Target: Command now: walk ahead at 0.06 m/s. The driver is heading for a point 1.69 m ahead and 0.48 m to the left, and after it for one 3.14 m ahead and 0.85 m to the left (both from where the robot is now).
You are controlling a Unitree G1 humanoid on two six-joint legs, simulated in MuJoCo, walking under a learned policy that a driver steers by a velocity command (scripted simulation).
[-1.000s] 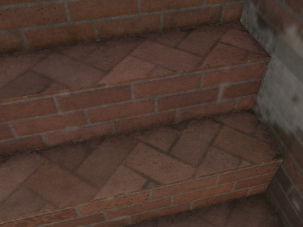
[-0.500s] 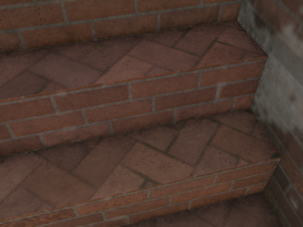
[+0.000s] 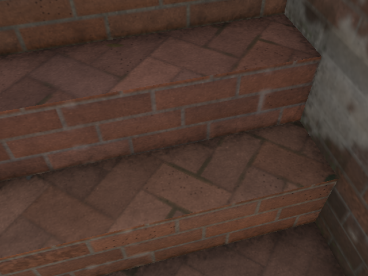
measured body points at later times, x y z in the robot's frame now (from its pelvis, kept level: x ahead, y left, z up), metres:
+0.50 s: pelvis -0.01 -0.01 +0.00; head +0.00 -0.01 +0.45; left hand +0.01 +0.22 -0.15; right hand +0.01 -0.25 -0.16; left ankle +0.01 +0.13 -0.75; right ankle -0.01 -0.08 -0.75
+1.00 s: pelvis +0.00 -0.01 +0.00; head +0.00 -0.02 +0.45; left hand +0.00 +0.21 -0.16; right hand +0.01 -0.25 -0.16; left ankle +0.01 +0.14 -0.75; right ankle -0.01 -0.08 -0.75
